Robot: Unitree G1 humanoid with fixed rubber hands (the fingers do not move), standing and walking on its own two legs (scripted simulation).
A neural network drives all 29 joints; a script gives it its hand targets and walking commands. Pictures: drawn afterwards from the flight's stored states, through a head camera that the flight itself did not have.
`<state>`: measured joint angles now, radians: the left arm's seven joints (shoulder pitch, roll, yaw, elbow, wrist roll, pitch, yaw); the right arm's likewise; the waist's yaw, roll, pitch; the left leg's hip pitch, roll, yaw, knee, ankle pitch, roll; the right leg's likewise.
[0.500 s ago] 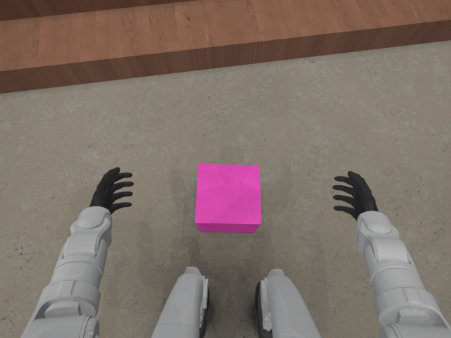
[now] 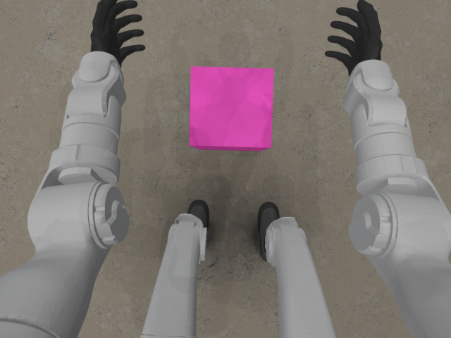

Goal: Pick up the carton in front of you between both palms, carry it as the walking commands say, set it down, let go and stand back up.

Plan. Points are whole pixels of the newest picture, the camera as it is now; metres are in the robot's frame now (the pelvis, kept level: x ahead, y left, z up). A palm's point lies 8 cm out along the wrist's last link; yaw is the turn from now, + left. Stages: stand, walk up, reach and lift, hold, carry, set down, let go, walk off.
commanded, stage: reach and lift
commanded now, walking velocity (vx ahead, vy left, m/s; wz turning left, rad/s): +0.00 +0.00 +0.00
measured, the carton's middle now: (230, 115) +0.50 +0.02 -0.51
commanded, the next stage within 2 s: none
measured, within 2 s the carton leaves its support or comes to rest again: leaves its support in 1.62 s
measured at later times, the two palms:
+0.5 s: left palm (151, 102) +0.50 +0.21 -0.35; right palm (313, 106) +0.50 -0.18 -0.35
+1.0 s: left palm (164, 105) +0.51 +0.20 -0.45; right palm (295, 108) +0.51 -0.16 -0.45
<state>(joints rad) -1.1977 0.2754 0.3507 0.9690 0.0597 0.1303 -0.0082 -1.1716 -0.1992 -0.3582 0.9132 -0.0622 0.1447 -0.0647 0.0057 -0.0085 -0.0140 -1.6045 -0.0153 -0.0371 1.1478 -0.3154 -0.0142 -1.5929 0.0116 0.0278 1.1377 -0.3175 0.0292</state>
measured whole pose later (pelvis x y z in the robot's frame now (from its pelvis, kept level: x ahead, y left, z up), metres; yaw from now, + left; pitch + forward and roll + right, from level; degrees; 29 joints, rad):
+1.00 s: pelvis -0.03 +0.00 -0.27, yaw -1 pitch +38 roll -1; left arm -1.43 0.40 0.07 1.15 -0.25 0.02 0.10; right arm -1.41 -0.32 -0.06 1.09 0.24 0.03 -0.15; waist 0.02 -0.01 0.34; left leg -2.28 -0.03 -0.04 2.21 -0.59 -0.03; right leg -2.27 0.05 0.04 2.20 -0.59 0.06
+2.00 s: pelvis -0.04 -0.01 -0.21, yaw +0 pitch +42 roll -1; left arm -1.15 0.10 0.42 0.85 0.15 0.33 0.06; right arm -1.13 -0.03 -0.48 0.80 -0.16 0.31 -0.10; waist 0.02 -0.02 -0.09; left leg -2.17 -0.09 -0.08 1.96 -0.52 -0.07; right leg -2.16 0.11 0.07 1.96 -0.54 0.08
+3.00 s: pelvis +0.05 -0.01 +0.06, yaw +2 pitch +22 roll +0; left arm -0.47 -0.09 0.33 0.61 0.18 0.32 0.04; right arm -0.46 0.13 -0.35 0.59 -0.18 0.30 -0.06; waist 0.01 -0.01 -0.21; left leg -1.00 -0.08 -0.13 1.01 -0.40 -0.03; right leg -0.98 0.09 0.13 1.02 -0.42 0.03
